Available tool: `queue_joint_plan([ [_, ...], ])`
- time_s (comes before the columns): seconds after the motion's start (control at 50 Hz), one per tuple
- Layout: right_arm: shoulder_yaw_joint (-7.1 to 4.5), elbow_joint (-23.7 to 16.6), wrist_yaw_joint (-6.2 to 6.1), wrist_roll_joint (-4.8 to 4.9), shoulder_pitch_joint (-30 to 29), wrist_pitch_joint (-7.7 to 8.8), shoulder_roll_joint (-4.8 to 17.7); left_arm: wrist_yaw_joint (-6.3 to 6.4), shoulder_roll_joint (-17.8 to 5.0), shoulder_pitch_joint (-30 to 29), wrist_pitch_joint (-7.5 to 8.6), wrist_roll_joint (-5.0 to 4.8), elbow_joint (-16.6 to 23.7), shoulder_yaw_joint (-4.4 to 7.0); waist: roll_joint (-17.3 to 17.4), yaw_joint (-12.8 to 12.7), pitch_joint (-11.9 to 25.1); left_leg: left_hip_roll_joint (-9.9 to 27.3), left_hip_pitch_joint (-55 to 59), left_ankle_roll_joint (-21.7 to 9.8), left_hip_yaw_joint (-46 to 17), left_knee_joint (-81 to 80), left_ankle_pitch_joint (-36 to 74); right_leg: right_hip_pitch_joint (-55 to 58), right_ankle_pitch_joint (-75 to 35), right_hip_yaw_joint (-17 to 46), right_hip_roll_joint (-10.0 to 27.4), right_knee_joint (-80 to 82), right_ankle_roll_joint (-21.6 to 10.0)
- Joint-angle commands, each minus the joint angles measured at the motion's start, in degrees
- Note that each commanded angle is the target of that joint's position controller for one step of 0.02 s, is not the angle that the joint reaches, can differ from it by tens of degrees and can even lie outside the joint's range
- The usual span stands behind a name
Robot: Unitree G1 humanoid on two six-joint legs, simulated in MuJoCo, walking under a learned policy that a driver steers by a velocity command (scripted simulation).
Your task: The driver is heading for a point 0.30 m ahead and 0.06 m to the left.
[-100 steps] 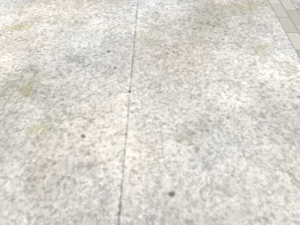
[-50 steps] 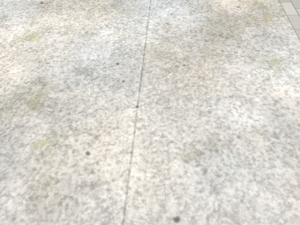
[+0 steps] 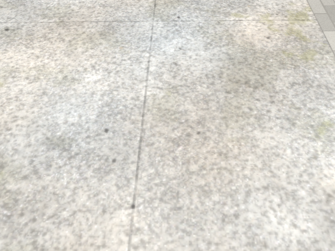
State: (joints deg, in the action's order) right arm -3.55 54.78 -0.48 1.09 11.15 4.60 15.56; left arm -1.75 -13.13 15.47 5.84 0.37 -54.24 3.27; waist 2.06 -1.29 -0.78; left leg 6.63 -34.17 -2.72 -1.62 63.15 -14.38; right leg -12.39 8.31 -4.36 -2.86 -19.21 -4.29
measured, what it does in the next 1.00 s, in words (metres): walks ahead: left foot, then right foot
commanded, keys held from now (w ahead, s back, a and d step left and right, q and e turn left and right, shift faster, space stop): w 0.12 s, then no key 0.88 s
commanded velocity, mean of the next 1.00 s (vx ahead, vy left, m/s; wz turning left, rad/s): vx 0.18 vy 0.00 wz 0.00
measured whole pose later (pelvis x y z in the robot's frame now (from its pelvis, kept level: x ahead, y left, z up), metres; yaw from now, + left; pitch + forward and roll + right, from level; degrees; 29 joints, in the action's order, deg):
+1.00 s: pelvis +0.30 +0.04 -0.01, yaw +0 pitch +0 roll +0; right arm -2.2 59.9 -1.4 -0.1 8.9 0.1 12.7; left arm 2.2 -11.2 13.1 1.2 0.2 -60.7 2.4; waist -0.1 -0.2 -1.7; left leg -0.1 -15.2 -1.1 2.7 28.4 -12.9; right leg -11.7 17.3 -0.5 1.8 -29.3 1.1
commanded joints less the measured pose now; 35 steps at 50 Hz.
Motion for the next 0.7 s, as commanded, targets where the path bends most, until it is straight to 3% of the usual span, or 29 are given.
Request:
queue_joint_plan([
  [0.02, -0.86, -2.5, -0.23, -0.71, 1.0, -0.48, 2.6, 0.94, -7.9, -0.6, 0.96, 0.01, 2.5, 1.47, -4.9, 2.2, 0.2, 2.7, -6.0, 1.3, -1.7, -6.3, 7.6, 2.8, -10.6, 12.8, 15.8, 12.3, -9.4],
  [0.12, -0.32, -5.5, 0.67, -0.64, -9.1, 0.12, 1.2, 2.04, -8.7, 3.7, 0.36, -0.67, 1.0, 1.44, -5.3, -0.6, -1.9, 0.3, -4.6, 1.9, 0.8, -23.5, 20.8, 4.3, -10.0, 7.4, 13.4, 13.3, -7.0],
  [0.2, 0.29, -7.2, 1.71, -0.91, -14.0, 0.64, 0.7, 2.48, -8.7, 6.5, -0.84, -0.64, -1.1, 1.34, -5.7, -2.0, -2.8, -2.9, -0.2, 1.2, 2.6, -31.5, 21.5, 8.3, -22.9, 4.8, 13.7, 7.4, -5.6],
  [0.24, -0.05, -7.4, 2.25, -0.95, -12.7, 0.98, 2.3, 2.78, -9.2, 5.8, -1.52, -0.79, -1.6, 1.53, -7.2, -0.6, -1.1, -3.8, 2.4, -0.3, 1.9, -33.5, 18.6, 11.7, -27.9, 5.7, 15.1, 3.2, -4.4],
  [0.28, -1.26, -5.0, 2.18, -1.52, -4.8, 1.37, 5.2, 3.06, -10.0, 2.8, -2.01, -1.12, -1.2, 1.79, -7.7, 4.0, 3.4, -6.3, 12.3, -2.2, 3.0, -37.2, 19.2, 13.4, -35.2, 5.5, 13.7, -5.3, -2.0],
  [0.3, -2.29, -3.0, 1.87, -2.07, 1.2, 1.62, 8.3, 3.01, -9.1, 3.8, -2.07, -0.77, -1.0, 1.49, -4.9, 5.9, 7.7, -4.8, 22.5, -3.5, 2.4, -38.2, 33.1, 11.0, -32.3, 3.6, 9.9, -14.3, 0.3],
  [0.32, -2.86, -1.9, 1.44, -3.4, 7.0, 1.48, 12.1, 2.75, -5.6, 8.3, -1.66, 0.87, -0.3, 0.26, 3.6, 4.8, 16.7, 6.8, 42.8, -8.8, -8.5, -31.3, 57.0, -3.2, -9.5, 2.3, 5.4, -30.9, 3.1],
  [0.34, -1.93, -1.3, 1.51, -2.78, 8.1, 0.64, 10.4, 2.22, -0.3, 16.3, -1.34, 0.08, -2.7, -1.47, 14.3, 2.7, 25.7, 18.3, 54.7, -18.5, -23.7, -32.8, 63.2, -15.4, 31.6, 5.4, -0.9, -47.9, 5.9],
  [0.36, -1.21, -1.8, 1.84, -1.44, 8.2, -0.03, 7.4, 2.03, -5.6, 14.4, -1.44, -1.31, -3.6, -0.08, 7.8, 4.5, 26.6, 15.6, 50.1, -17.6, -24.4, -36.1, 50.1, -16.6, 33.0, 12.0, 0.9, -52.9, 6.0],
  [0.38, -0.93, -2.6, 1.65, -0.86, 2.7, -0.33, 6.7, 2.31, -7.5, 8.3, -1.91, -2.33, -1.7, 0.53, 5.2, 3.9, 18.3, 13.5, 42.3, -15.1, -19.2, -38.9, 39.6, -20.9, 29.7, 9.9, 3.2, -53.2, 6.0],
  [0.4, -0.19, -3.6, 1.34, -1.15, -2.2, -0.5, 4.8, 3.02, -7.4, 4.3, -2.75, -1.88, -0.9, 0.67, 1.5, 2.7, 12.4, 11.0, 33.5, -13.1, -15.5, -41.8, 31.7, -20.9, 25.7, 8.2, 5.6, -50.4, 6.4],
  [0.42, 0.34, -4.1, 1.07, -1.65, -5.6, -0.55, 3.3, 3.77, -6.9, 2.9, -3.78, -1.12, -0.5, 0.96, 1.0, 1.1, 9.0, 9.7, 25.2, -11.9, -13.0, -44.4, 26.4, -17.7, 22.2, 8.4, 7.5, -46.5, 6.6],
  [0.46, 0.45, -3.7, 0.9, -2.92, -8.3, -0.88, 2.9, 4.53, -4.5, 4.6, -5.33, -0.61, -0.8, 0.71, 4.4, -1.3, 7.1, 6.5, 15.2, -10.4, -8.6, -47.9, 20.7, -9.1, 18.7, 7.2, 8.1, -38.1, 6.7],
  [0.5, 0.33, -3.2, 0.47, -3.29, -8.3, -0.95, 3.3, 5.05, -3.1, 5.0, -5.73, -0.47, -1.3, 0.35, 5.3, -1.7, 7.6, 5.1, 13.1, -10.7, -5.7, -48.4, 20.7, -5.0, 17.2, 6.0, 7.5, -29.9, 6.6],
  [0.56, 0.24, -2.6, -0.17, -2.37, -7.6, -1.62, 4.3, 4.89, -3.9, 3.5, -6.37, -0.25, -1.5, 0.41, 4.6, -1.3, 8.8, 5.2, 12.9, -9.9, -6.0, -49.9, 7.4, -0.2, 8.3, 5.1, 7.0, -21.0, 6.1],
  [0.6, 0.54, -2.3, -0.38, -1.53, -8.3, -2.34, 3.8, 4.51, -3.8, 2.7, -6.67, 0.33, -1.9, 0.44, 4.0, -2.0, 6.3, 3.5, 9.7, -7.3, -5.4, -50.5, -7.4, 4.0, 2.7, 3.6, 5.8, -13.8, 5.1],
  [0.64, 1.17, -0.9, -0.38, -1.4, -5.6, -2.71, 2.1, 4.42, -5.0, 1.2, -6.72, 1.36, -1.3, 0.49, 1.8, -1.3, 2.1, 0.9, 8.1, -2.7, -5.1, -49.9, -17.1, 4.4, 1.9, 6.1, 8.1, -6.9, 3.2],
  [0.66, 1.0, -0.7, -0.37, -1.67, -4.6, -2.79, 2.5, 4.58, -7.3, 0.8, -6.57, 1.12, -0.9, 0.73, -1.4, 0.3, -0.2, -1.4, 8.8, -0.9, -3.6, -47.2, -15.7, 1.9, 4.0, 8.0, 10.3, -4.8, 2.0],
  [0.68, 0.76, -0.6, -0.69, -1.4, -2.6, -3.09, 2.1, 4.46, -9.4, -0.5, -6.32, 0.32, -2.1, 1.44, -8.8, 2.7, -1.9, -4.9, 13.6, 0.2, 0.7, -45.5, -10.4, -6.0, 15.4, 8.2, 9.2, -3.3, 1.1],
  [0.7, 0.7, -0.3, -1.03, -1.72, -3.2, -3.27, 2.9, 4.25, -6.6, -1.7, -5.69, 0.25, -2.0, 0.95, -9.1, 2.1, -2.6, -5.0, 18.6, 0.5, 1.3, -42.6, -6.0, -10.3, 18.4, 8.2, 8.5, -0.8, 1.8],
])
